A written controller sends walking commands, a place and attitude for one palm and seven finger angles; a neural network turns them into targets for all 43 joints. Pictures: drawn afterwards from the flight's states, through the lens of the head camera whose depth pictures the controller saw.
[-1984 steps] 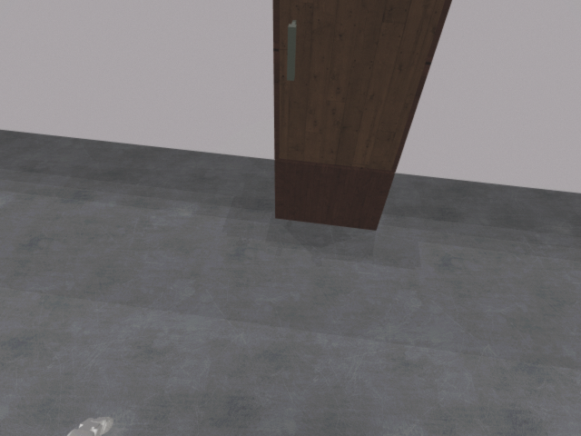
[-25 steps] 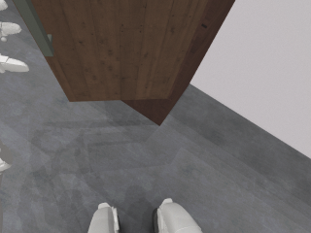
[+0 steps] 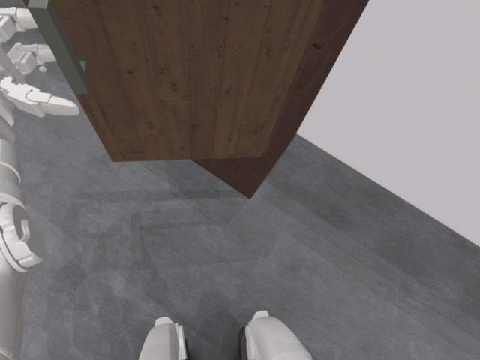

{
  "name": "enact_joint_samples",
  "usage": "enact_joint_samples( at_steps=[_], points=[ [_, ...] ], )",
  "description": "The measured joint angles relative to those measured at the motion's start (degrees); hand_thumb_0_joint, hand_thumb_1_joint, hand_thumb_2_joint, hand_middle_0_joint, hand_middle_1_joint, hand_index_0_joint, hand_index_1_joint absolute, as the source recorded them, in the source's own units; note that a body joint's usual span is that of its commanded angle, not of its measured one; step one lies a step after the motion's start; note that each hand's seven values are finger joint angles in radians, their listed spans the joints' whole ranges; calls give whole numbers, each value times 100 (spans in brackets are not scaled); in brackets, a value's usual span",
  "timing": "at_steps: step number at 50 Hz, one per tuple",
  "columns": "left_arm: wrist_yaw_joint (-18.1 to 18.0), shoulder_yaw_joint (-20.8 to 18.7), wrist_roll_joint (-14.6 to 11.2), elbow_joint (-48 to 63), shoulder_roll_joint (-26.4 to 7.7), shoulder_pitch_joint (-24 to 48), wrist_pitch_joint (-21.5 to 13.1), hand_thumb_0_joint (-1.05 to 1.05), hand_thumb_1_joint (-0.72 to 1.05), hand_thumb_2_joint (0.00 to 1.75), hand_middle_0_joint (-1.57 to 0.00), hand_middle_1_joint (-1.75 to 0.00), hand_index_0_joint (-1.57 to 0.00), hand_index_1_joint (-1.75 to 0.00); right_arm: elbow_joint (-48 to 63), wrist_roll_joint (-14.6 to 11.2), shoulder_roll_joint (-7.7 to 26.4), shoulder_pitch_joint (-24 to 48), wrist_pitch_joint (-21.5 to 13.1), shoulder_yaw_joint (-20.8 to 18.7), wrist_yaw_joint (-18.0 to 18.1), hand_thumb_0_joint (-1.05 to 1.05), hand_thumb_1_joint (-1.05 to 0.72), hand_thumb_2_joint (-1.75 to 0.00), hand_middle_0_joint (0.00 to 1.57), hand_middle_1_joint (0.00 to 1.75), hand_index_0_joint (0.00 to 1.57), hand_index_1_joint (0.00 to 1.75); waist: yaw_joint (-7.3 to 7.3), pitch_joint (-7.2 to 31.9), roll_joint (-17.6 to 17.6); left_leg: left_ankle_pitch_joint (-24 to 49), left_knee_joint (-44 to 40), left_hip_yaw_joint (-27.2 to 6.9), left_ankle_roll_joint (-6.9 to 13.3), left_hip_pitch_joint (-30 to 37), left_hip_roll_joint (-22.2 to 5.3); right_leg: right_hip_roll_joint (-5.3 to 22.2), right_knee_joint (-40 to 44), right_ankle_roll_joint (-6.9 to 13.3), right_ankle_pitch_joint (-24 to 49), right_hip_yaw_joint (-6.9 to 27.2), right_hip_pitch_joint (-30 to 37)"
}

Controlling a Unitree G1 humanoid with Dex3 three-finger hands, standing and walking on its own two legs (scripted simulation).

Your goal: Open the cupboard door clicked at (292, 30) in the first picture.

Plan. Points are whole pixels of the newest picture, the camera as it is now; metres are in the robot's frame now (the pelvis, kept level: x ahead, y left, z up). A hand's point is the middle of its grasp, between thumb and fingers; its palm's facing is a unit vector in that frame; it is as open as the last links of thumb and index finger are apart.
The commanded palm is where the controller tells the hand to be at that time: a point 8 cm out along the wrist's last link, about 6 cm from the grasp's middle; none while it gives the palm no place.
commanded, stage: slide the fingers in behind the handle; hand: left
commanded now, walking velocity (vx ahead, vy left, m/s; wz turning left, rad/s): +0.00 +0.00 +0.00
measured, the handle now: (66, 42) +0.59 +0.21 +0.10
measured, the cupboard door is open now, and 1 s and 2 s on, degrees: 40 40 45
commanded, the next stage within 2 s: close the thumb around the handle in 0.76 s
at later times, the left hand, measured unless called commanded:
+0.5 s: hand (71, 71) +0.53 +0.19 +0.10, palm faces +0.01 -1.00 +0.00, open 14.0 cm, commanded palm +0.51 +0.24 +0.10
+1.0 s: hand (71, 68) +0.54 +0.20 +0.10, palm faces +0.01 -1.00 -0.01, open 13.5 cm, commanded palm +0.52 +0.24 +0.10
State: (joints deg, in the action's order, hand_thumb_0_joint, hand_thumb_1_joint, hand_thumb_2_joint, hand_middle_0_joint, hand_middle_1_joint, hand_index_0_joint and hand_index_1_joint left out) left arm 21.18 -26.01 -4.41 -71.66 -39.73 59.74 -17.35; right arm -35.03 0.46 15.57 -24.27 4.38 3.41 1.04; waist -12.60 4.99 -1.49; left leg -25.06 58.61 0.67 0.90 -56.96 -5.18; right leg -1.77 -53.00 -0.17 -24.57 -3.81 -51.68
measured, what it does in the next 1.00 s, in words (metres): stands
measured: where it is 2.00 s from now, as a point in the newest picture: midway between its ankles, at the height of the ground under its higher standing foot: outside the picture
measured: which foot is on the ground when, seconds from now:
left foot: down 0.00-1.00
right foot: down 0.00-1.00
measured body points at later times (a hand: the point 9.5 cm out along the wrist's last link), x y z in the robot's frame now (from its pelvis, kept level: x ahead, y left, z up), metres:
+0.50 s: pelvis +0.00 -0.01 +0.00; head +0.13 +0.01 +0.43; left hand +0.52 +0.25 +0.11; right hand -0.01 -0.27 -0.10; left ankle +0.02 +0.11 -0.67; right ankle +0.00 -0.13 -0.67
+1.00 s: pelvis +0.00 -0.01 +0.00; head +0.15 +0.01 +0.42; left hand +0.54 +0.25 +0.10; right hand -0.04 -0.28 -0.10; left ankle +0.01 +0.11 -0.67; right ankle +0.00 -0.13 -0.67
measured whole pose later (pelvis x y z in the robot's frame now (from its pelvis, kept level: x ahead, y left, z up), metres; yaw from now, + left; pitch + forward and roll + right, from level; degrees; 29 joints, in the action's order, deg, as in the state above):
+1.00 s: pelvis +0.00 -0.01 +0.00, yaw +0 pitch +23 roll -4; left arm 17.1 -25.2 -3.3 -72.7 -37.7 60.9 -18.2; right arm -36.3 0.7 15.9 -25.0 3.2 2.7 0.9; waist -13.2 4.7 -1.9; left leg -24.5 58.3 0.5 0.0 -57.3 -5.4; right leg -2.1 -54.0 0.8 -24.7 -3.8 -52.7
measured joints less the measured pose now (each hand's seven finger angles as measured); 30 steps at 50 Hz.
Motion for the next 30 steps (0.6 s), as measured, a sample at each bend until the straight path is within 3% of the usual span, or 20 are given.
enact_joint_samples(
  at_steps=[21,30],
  points=[
    [-503,225,-15,224,710,-301,-183,-1,-50,30,-30,-120,-30,-120,-78,24,-42,-20,-1,-110,-114,1,-91,-90,20,30,20,30,90,77,-48,22,-135,32,-33,298,28,23,39,28,-26,32,245],
    [-538,192,70,-37,520,-121,-244,-1,-50,30,-29,-120,-30,-120,-42,0,-12,74,-61,-77,-65,1,-91,-90,20,30,20,30,44,21,-49,58,-95,19,-64,222,19,15,-63,65,-28,23,141]
  ],
)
